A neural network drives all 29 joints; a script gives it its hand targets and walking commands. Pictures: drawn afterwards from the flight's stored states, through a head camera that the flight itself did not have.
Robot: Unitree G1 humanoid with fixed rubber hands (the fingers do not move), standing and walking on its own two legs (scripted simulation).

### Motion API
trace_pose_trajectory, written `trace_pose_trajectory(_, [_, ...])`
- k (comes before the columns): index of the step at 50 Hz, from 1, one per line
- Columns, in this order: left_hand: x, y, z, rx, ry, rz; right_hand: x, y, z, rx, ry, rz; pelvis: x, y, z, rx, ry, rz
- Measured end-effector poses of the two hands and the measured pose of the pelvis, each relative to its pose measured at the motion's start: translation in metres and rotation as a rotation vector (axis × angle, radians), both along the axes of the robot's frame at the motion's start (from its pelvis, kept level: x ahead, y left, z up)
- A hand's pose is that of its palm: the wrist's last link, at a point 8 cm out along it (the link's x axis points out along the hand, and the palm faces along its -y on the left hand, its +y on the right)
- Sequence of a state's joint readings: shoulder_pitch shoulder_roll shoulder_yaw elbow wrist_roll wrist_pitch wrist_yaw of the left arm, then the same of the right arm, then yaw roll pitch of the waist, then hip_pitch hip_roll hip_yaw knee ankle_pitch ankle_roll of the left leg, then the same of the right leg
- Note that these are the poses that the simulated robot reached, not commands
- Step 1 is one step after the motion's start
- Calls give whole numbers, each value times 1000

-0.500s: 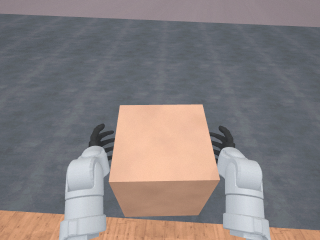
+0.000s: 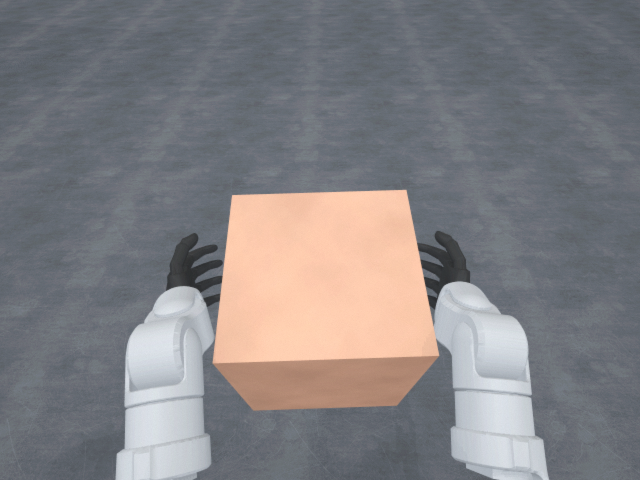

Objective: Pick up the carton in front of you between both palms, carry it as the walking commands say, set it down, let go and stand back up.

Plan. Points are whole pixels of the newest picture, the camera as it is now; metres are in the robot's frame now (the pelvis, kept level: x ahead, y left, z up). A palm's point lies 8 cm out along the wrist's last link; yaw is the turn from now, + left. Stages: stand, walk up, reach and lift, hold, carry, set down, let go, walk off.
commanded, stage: carry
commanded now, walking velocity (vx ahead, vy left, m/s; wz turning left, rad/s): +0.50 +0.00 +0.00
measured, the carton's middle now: (322, 310) +0.35 -0.02 +0.04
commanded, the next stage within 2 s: none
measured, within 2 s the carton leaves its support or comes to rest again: neither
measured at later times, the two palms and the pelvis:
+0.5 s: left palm (225, 168) +0.64 +0.14 +0.06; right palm (397, 166) +0.64 -0.17 +0.06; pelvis +0.32 -0.01 -0.04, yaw -2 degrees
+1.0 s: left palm (266, 95) +0.96 +0.09 +0.05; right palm (394, 96) +0.95 -0.22 +0.04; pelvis +0.64 -0.06 -0.04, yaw +0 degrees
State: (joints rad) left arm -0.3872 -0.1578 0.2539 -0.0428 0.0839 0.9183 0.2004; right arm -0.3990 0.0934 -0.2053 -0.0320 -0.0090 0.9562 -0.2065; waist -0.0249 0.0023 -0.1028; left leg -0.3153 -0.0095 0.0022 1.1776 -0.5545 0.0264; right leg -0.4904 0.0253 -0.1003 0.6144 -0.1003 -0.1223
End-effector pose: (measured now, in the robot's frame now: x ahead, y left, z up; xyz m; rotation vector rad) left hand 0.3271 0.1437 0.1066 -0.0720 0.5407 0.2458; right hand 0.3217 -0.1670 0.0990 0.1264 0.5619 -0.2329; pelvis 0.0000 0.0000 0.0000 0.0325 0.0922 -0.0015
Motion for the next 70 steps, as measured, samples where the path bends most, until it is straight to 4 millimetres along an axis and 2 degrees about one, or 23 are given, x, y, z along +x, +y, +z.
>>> trace_pose_trajectory(5, [24,4,-32,-55,134,48,43,9,-36,86,139,29,47,-14,7,16,5,-4])
trace_pose_trajectory(9, [64,2,-34,-76,130,42,87,9,-43,81,139,38,89,-18,12,13,9,-7])
trace_pose_trajectory(13, [118,-2,-27,-67,80,32,138,2,-37,52,88,13,138,-20,13,6,20,-9])
trace_pose_trajectory(17, [180,-4,-21,-56,21,18,195,-2,-29,36,25,-7,195,-17,5,-8,25,-18])
trace_pose_trajectory(20, [229,-1,-22,-58,-23,16,243,1,-28,19,-22,-5,244,-14,-10,-20,16,-24])
trace_pose_trajectory(24, [300,1,-38,-48,-58,-17,305,1,-37,-11,-60,-28,311,-9,-40,-26,-5,-33])
trace_pose_trajectory(26, [330,-4,-48,-24,-26,-46,327,-5,-47,-31,-31,-51,331,-7,-46,-11,2,-23])
trace_pose_trajectory(30, [373,-17,-65,-53,55,-61,355,-14,-66,34,45,-75,373,-1,-42,-18,2,-19])
trace_pose_trajectory(34, [415,-21,-72,-61,80,-53,393,-17,-68,63,67,-75,416,-5,-37,-23,-4,-26])
trace_pose_trajectory(40, [487,-26,-66,-60,51,-33,475,-22,-58,55,38,-53,493,-20,-32,-39,-7,-16])
trace_pose_trajectory(45, [562,-41,-58,-49,0,-19,555,-39,-51,39,-12,-34,570,-42,-41,-33,-2,-10])
trace_pose_trajectory(47, [594,-50,-57,-40,-21,-11,589,-49,-53,20,-31,-29,603,-52,-48,-33,-9,-2])
trace_pose_trajectory(50, [631,-58,-57,-25,11,2,632,-58,-58,-3,5,1,637,-63,-45,-40,-9,8])
trace_pose_trajectory(55, [669,-64,-54,-53,68,13,681,-58,-58,72,63,24,692,-76,-25,-9,-4,14])
trace_pose_trajectory(61, [725,-71,-33,-26,50,-36,736,-61,-43,55,42,63,766,-78,-12,17,2,4])
trace_pose_trajectory(66, [777,-72,-25,-11,24,-77,781,-62,-33,47,15,50,838,-71,-14,21,3,-1])
trace_pose_trajectory(70, [820,-62,-36,-17,28,-83,824,-52,-40,37,19,46,903,-60,-28,10,-1,-7])
